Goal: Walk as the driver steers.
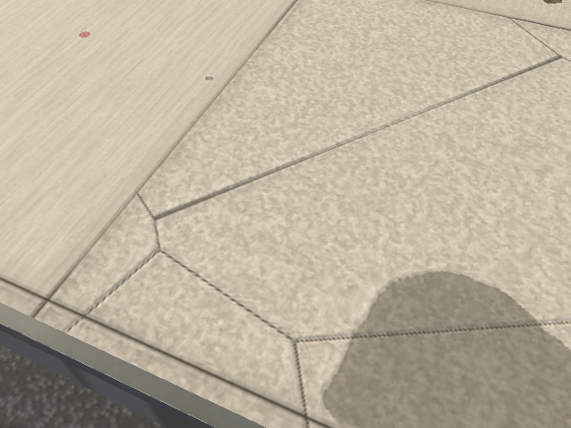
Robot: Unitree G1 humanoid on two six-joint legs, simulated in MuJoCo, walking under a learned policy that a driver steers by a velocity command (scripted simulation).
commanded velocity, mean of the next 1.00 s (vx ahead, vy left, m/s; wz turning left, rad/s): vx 0.49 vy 0.00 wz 0.07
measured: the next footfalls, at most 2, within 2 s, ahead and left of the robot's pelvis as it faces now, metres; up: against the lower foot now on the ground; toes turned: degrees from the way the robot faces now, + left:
right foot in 0.56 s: +0.44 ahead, -0.11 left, +0.16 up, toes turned -4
left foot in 1.12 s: +0.76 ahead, +0.02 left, +0.16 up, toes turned +4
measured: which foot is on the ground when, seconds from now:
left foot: down 0.00-0.58, up 0.60-1.00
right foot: down 0.00-0.02, up 0.04-0.54, down 0.56-1.00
